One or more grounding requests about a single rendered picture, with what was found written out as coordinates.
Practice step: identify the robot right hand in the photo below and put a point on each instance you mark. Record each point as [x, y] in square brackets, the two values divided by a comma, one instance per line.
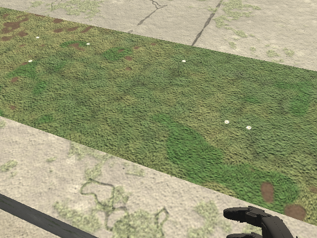
[272, 226]

